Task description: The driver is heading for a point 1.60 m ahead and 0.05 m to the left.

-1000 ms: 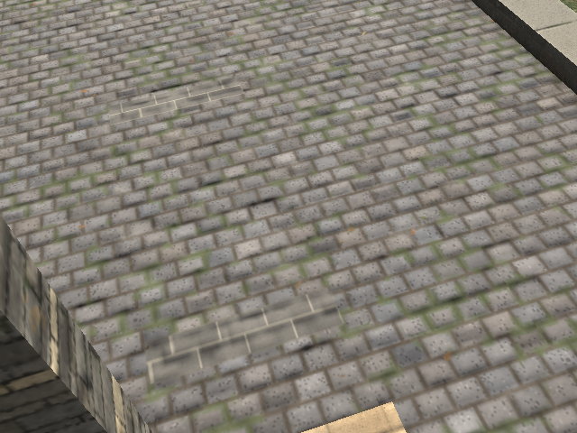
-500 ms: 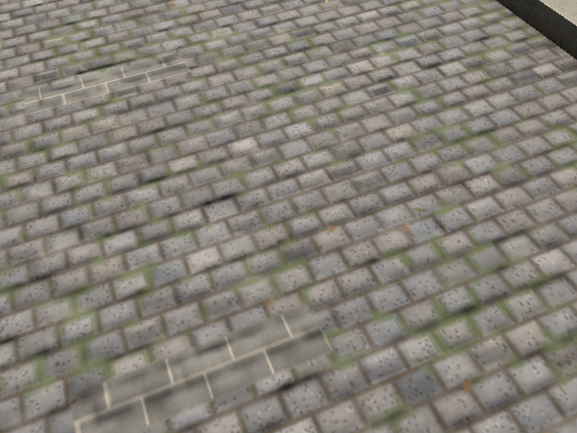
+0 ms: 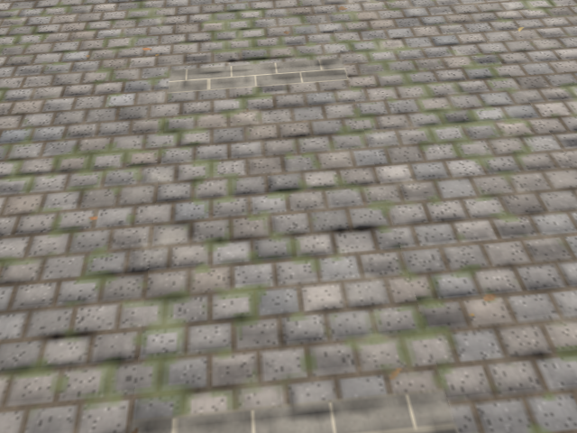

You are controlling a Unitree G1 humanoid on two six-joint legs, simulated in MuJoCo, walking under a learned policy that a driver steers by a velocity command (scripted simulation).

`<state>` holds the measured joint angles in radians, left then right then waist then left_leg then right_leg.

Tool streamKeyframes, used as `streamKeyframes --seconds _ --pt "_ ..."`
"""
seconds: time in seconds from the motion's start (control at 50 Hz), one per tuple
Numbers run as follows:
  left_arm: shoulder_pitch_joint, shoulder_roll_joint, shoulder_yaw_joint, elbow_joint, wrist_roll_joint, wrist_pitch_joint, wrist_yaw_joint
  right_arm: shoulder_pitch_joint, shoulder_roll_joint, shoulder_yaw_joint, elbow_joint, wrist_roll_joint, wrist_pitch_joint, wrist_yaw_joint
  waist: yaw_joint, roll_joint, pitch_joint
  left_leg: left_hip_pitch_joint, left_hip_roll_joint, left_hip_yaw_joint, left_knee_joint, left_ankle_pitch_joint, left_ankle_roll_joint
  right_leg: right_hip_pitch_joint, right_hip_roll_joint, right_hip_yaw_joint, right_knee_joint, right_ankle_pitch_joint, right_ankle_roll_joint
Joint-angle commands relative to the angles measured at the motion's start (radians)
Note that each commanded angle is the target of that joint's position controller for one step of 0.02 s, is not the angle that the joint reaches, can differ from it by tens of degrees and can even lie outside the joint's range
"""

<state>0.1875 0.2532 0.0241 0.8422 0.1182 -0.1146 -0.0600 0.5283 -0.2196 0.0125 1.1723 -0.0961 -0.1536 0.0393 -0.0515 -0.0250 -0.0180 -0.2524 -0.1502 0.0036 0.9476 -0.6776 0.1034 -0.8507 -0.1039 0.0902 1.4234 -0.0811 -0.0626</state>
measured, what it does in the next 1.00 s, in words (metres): goes down: right foot 0.21 m lower, then left foot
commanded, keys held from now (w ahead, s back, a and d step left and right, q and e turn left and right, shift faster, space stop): w+q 0.32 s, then w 0.16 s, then w+e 0.52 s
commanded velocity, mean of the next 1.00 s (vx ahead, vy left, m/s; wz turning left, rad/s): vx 0.50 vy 0.00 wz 0.13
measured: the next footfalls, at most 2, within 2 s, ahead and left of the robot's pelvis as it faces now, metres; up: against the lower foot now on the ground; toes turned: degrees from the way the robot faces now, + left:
right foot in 0.14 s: +0.26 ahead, -0.10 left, -0.21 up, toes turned +4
left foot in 0.52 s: +0.43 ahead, +0.24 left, -0.21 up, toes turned +19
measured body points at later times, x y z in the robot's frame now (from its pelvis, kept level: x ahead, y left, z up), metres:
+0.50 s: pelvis +0.30 +0.07 -0.17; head +0.28 +0.09 +0.28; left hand +0.17 +0.29 -0.33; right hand +0.58 -0.09 -0.23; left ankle +0.39 +0.23 -0.87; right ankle +0.22 -0.11 -0.89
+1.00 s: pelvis +0.55 +0.19 -0.16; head +0.57 +0.20 +0.29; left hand +0.74 +0.43 -0.26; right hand +0.56 -0.07 -0.29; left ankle +0.39 +0.23 -0.88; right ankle +0.76 +0.08 -0.84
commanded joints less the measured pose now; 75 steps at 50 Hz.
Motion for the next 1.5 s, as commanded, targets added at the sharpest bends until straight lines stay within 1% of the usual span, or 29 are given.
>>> streamKeyframes --seconds 0.02,0.06,0.08,0.1,0.12,0.16,0.2,0.22,0.26,0.28,0.32,0.4,0.5,0.54,0.56,0.58,0.64,0.7,0.76,0.82,0.92,1.06,1.1,1.12,1.14,1.16,1.2,1.36,1.5 --pt "0.288 -0.079 -0.055 0.042 0.012 0.011 -0.015 -0.295 -0.017 0.025 -0.220 0.007 -0.068 -0.025 0.161 -0.066 0.134 -0.994 0.021 -0.061 -0.107 0.116 0.098 0.777 0.015 -0.089 -0.416 0.856 0.052" --pt "0.165 0.061 -0.019 -0.017 -0.032 0.022 -0.008 -0.237 -0.231 -0.016 -0.247 0.026 -0.073 -0.004 0.153 -0.038 0.149 -0.917 0.023 -0.189 -0.039 -0.052 0.084 0.956 0.040 -0.173 -0.555 0.496 0.124" --pt "0.104 0.082 -0.025 -0.033 -0.005 0.031 -0.013 -0.158 -0.242 -0.016 -0.239 0.030 -0.059 0.011 0.122 -0.034 0.208 -0.683 0.094 -0.356 0.035 -0.016 0.115 0.805 0.018 -0.111 -0.755 0.309 0.090" --pt "0.039 0.055 0.010 -0.074 -0.196 0.013 0.063 -0.128 -0.042 -0.047 -0.165 0.235 0.024 -0.065 0.102 -0.183 0.134 -0.253 0.079 -0.418 0.232 0.394 0.099 0.556 -0.004 0.040 -1.197 0.517 0.070" --pt "0.162 0.069 0.015 -0.008 -0.239 0.015 0.067 -0.075 -0.097 -0.059 -0.122 0.191 0.074 -0.088 0.100 -0.100 0.097 -0.096 0.126 -0.407 0.485 0.384 0.096 0.576 -0.108 0.076 -1.420 0.752 0.030" --pt "0.539 0.102 0.028 0.146 -0.127 0.025 0.024 0.133 0.121 -0.035 -0.074 0.148 0.071 -0.043 0.085 -0.305 -0.166 -0.671 -0.052 -0.217 1.198 -0.326 0.035 1.322 -0.240 0.018 -0.762 1.296 -0.097" --pt "0.593 0.103 0.052 0.171 -0.131 0.052 0.008 -0.112 0.020 -0.031 -0.236 0.191 0.052 -0.044 0.250 -0.192 -0.290 -1.208 0.084 -0.162 1.355 -0.215 -0.020 1.567 -0.347 0.217 -0.712 0.627 -0.241" --pt "0.528 0.152 0.072 0.198 -0.127 0.058 0.022 -0.187 0.061 -0.020 -0.295 0.195 0.063 -0.046 0.195 -0.118 -0.291 -1.183 0.137 -0.141 1.347 -0.085 -0.029 1.389 -0.398 0.361 -0.872 0.174 -0.284" --pt "0.244 0.015 0.024 0.163 -0.083 0.049 0.087 -0.443 0.033 -0.034 -0.400 0.202 0.131 -0.081 0.062 0.075 0.008 -1.145 0.240 -0.207 1.041 0.214 -0.050 0.839 -0.489 0.516 -1.114 -0.339 -0.202" --pt "0.039 0.004 0.003 0.113 -0.089 0.040 0.108 -0.456 0.034 -0.035 -0.437 0.181 0.156 -0.080 -0.028 0.059 0.196 -0.884 0.272 -0.212 0.703 0.342 -0.083 0.385 -0.370 0.320 -1.190 -0.303 -0.120" --pt "-0.066 0.069 0.012 0.069 -0.067 0.036 0.120 -0.334 0.028 -0.060 -0.402 0.115 0.141 -0.075 -0.081 -0.052 0.140 -0.403 0.232 -0.125 0.408 0.691 -0.131 0.056 -0.188 -0.012 -1.193 -0.222 -0.081" --pt "0.115 0.102 0.049 0.136 -0.154 0.040 0.119 -0.459 0.036 -0.054 -0.411 0.130 0.147 -0.048 0.009 -0.036 0.083 -0.354 0.248 -0.077 -0.004 0.732 -0.099 0.396 -0.157 -0.105 -1.212 -0.121 -0.066" --pt "0.295 0.121 0.080 0.178 -0.141 0.076 0.097 -0.603 0.000 -0.062 -0.462 0.123 0.102 -0.022 0.085 -0.014 0.147 -0.357 0.198 0.057 -0.321 0.353 -0.022 0.722 -0.227 -0.080 -1.116 -0.025 -0.079" --pt "0.274 0.094 0.063 0.151 -0.122 0.076 0.085 -0.251 -0.138 -0.128 -0.343 0.117 0.095 -0.025 -0.063 0.072 -0.061 0.142 0.208 -0.023 -0.294 0.630 0.029 0.542 -0.108 -0.195 -0.648 0.238 -0.024" --pt "0.267 -0.008 0.032 0.099 -0.138 0.042 0.080 -0.044 -0.294 -0.170 -0.279 0.111 0.100 -0.027 -0.094 0.366 -0.197 0.491 0.465 -0.494 -0.457 0.489 0.172 0.116 0.074 -0.235 -0.191 -0.165 0.054" --pt "0.209 0.026 0.047 0.102 -0.165 0.009 0.083 0.102 -0.252 -0.158 -0.243 0.116 0.076 -0.015 -0.142 0.288 -0.314 0.594 0.535 -0.754 -0.570 0.520 0.182 -0.004 0.162 0.049 0.005 -0.459 0.039" --pt "0.092 0.022 0.064 0.052 -0.141 0.033 0.103 -0.170 -0.128 -0.128 -0.276 0.114 0.057 -0.021 -0.008 0.094 -0.143 0.278 0.467 -0.370 -0.542 0.662 0.062 -0.043 0.071 0.052 -0.045 -0.213 0.020" --pt "0.109 0.024 0.087 0.051 -0.167 0.058 0.089 -0.320 -0.005 -0.094 -0.286 0.091 0.056 -0.034 0.095 0.158 -0.098 0.095 0.418 -0.257 -0.657 0.587 0.014 0.067 0.020 0.067 -0.156 -0.085 0.000" --pt "0.037 -0.016 0.076 0.028 -0.145 0.065 0.075 -0.234 -0.062 -0.118 -0.254 0.125 0.044 -0.069 0.081 0.115 -0.031 0.084 0.395 -0.117 -0.694 0.709 -0.032 0.043 0.034 0.087 -0.325 0.055 0.014" --pt "-0.076 0.016 0.081 -0.015 -0.143 0.059 0.072 -0.234 -0.084 -0.115 -0.245 0.085 0.041 -0.091 0.071 0.120 0.011 0.107 0.391 -0.020 -0.722 0.830 -0.009 0.027 0.074 0.072 -0.480 0.188 0.004" --pt "-0.255 -0.029 0.052 -0.095 -0.143 0.073 0.017 -0.126 -0.065 -0.108 -0.228 0.107 0.050 -0.098 0.006 0.053 0.078 0.177 0.399 0.110 -0.738 0.796 -0.006 0.045 0.065 -0.027 -0.614 0.279 -0.019" --pt "-0.129 0.068 0.082 -0.145 -0.149 0.070 0.002 -0.153 -0.176 -0.137 -0.234 0.117 0.054 -0.092 0.122 0.187 0.004 0.347 0.428 0.210 -0.405 1.716 -0.035 0.370 0.178 -0.232 -0.759 -0.093 -0.128" --pt "0.142 0.179 0.135 -0.083 -0.140 0.075 0.032 -0.225 -0.198 -0.146 -0.265 0.125 0.038 -0.078 0.279 0.094 -0.128 0.109 0.356 0.218 0.089 1.382 -0.058 0.829 0.142 -0.085 -0.933 0.029 -0.206" --pt "0.125 0.230 0.134 -0.071 -0.149 0.078 0.043 -0.135 -0.043 -0.106 -0.289 0.066 0.011 -0.051 0.146 -0.232 -0.197 -0.335 0.169 0.151 0.456 0.131 -0.087 1.157 -0.062 0.288 -0.836 0.140 -0.337" --pt "0.173 0.191 0.109 -0.092 -0.130 0.066 0.034 -0.149 -0.056 -0.092 -0.343 0.115 -0.033 -0.030 0.135 -0.234 -0.356 -0.514 0.100 -0.083 0.582 0.039 -0.081 1.281 -0.197 0.687 -1.042 -0.167 -0.466" --pt "0.183 0.101 0.097 -0.070 -0.118 0.058 0.030 -0.329 -0.121 -0.114 -0.376 0.154 -0.048 -0.033 0.189 -0.080 -0.221 -0.590 0.138 -0.118 0.543 0.182 -0.055 1.188 -0.164 0.604 -1.139 -0.130 -0.390" --pt "0.019 0.072 0.084 -0.095 -0.149 0.034 0.026 -0.364 -0.092 -0.109 -0.397 0.111 -0.028 -0.061 0.082 0.076 -0.064 -0.520 0.222 -0.101 0.350 0.358 -0.068 0.883 -0.097 0.394 -1.157 0.067 -0.291" --pt "0.115 0.134 0.108 -0.105 -0.158 0.045 0.076 -0.571 -0.020 -0.089 -0.505 0.091 0.031 -0.063 0.073 -0.028 -0.006 -0.255 0.151 -0.016 -0.337 0.674 -0.147 0.508 0.066 0.172 -1.141 0.149 -0.202" --pt "0.183 0.081 0.104 -0.110 -0.161 0.062 0.066 -0.586 -0.104 -0.108 -0.526 0.110 0.006 -0.033 0.079 -0.086 -0.062 -0.078 0.124 -0.046 -0.506 0.669 -0.063 0.618 0.037 0.311 -0.982 0.025 -0.125"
